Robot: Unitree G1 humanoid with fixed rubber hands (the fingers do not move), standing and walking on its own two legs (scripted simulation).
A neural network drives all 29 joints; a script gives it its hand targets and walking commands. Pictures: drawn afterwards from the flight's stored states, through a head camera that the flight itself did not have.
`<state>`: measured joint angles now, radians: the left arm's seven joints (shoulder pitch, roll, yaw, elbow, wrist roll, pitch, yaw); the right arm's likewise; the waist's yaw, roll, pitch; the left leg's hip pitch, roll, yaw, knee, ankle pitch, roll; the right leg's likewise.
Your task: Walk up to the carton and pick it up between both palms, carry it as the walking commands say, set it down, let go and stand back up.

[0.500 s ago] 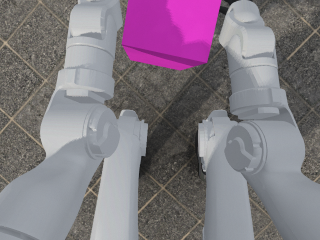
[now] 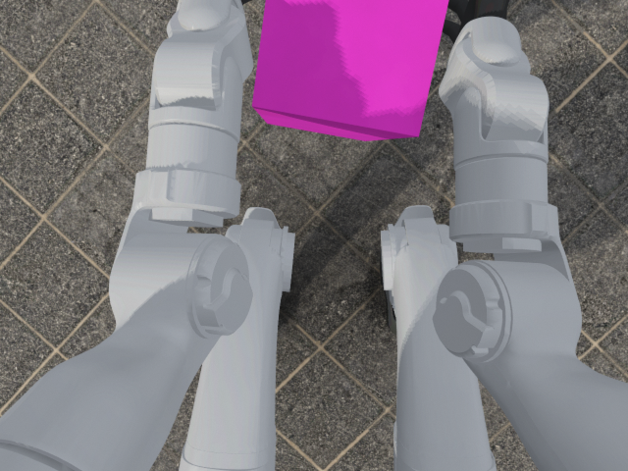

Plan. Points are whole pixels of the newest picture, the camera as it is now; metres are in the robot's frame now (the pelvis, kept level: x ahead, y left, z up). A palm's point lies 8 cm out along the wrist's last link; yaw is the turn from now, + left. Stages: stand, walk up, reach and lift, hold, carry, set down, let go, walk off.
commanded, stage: reach and lift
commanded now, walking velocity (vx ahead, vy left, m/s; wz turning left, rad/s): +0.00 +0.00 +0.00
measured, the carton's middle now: out of the picture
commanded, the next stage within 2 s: none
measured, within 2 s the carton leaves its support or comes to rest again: neither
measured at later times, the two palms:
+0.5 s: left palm out of the picture +0.53 +0.11 +0.01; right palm (510, 10) +0.50 -0.12 +0.00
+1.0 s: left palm out of the picture +0.51 +0.11 +0.10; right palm out of the picture +0.49 -0.12 +0.08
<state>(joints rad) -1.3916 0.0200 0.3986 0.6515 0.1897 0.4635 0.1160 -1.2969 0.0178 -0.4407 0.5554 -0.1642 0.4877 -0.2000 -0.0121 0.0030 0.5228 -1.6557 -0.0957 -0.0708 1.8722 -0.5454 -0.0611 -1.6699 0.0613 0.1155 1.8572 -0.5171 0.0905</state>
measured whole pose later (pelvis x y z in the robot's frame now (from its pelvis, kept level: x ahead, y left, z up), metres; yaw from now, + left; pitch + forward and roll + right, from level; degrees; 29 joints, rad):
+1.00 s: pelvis +0.01 +0.00 +0.12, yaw +1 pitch +15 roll +0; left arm -1.18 -0.04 0.40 0.66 0.19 0.48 0.11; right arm -1.07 0.09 -0.44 0.54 -0.17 0.51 -0.20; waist -0.01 0.00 0.35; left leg -1.26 -0.09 -0.09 1.45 -0.45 -0.05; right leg -1.26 0.06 0.13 1.44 -0.44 0.09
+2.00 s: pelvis +0.09 +0.00 +0.25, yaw +1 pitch +7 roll +0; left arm -0.62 -0.20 0.37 0.71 0.28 0.39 0.09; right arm -0.53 0.24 -0.43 0.56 -0.28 0.46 -0.15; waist -0.02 0.00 -0.01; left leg -0.61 -0.06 -0.10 0.81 -0.32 -0.03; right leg -0.62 0.03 0.14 0.82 -0.32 0.06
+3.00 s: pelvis +0.09 +0.00 +0.27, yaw +0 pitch -6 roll +1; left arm -0.59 -0.20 0.35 0.59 0.28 0.70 0.10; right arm -0.51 0.24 -0.35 0.50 -0.28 0.75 -0.16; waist 0.01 0.00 -0.02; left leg -0.26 -0.05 -0.10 0.65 -0.28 -0.02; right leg -0.28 0.02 0.15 0.66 -0.28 0.05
